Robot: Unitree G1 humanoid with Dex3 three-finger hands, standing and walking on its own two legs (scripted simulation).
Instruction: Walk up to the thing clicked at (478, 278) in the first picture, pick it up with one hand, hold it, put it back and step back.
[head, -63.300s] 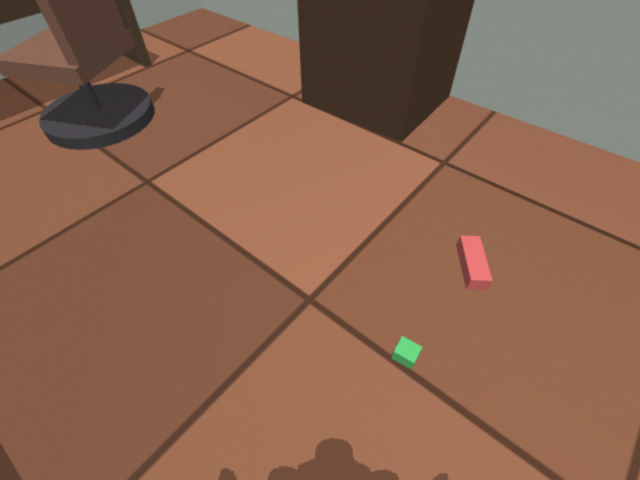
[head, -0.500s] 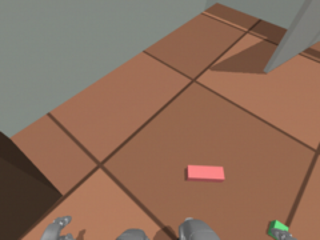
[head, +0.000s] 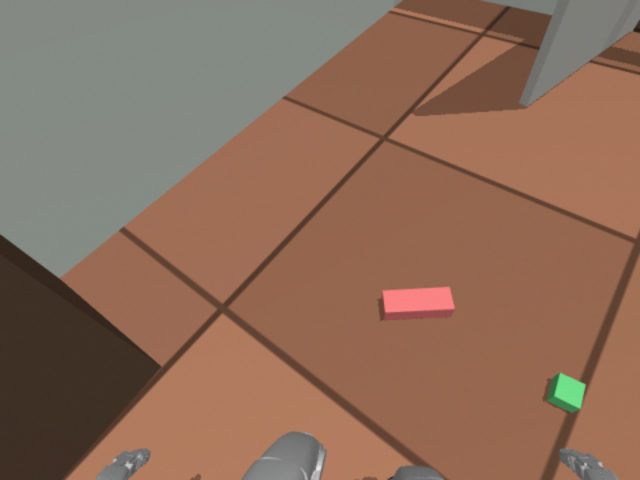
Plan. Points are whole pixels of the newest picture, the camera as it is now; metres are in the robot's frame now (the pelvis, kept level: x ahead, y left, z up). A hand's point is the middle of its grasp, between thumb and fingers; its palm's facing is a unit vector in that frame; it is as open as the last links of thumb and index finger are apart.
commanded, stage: step back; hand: right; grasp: from above
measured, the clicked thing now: (416, 303) +0.67 -0.22 -0.74
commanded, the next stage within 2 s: none
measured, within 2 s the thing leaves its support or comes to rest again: neither
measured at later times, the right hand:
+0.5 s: hand out of the picture -0.05 -0.22 -0.13, palm faces -0.01 +0.90 -0.44, open 7.4 cm
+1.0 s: hand out of the picture -0.29 -0.19 -0.16, palm faces -0.02 +0.91 -0.40, open 7.4 cm
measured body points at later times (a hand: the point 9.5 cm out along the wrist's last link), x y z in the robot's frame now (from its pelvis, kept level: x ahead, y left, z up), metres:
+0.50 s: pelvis -0.17 +0.05 -0.01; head -0.12 +0.07 +0.44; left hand -0.11 +0.37 -0.14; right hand -0.05 -0.27 -0.10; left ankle -0.12 +0.15 -0.74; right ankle -0.21 -0.10 -0.68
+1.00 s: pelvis -0.35 +0.08 -0.02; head -0.31 +0.09 +0.43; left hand -0.21 +0.39 -0.13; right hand -0.29 -0.24 -0.13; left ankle -0.37 +0.20 -0.74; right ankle -0.25 -0.07 -0.73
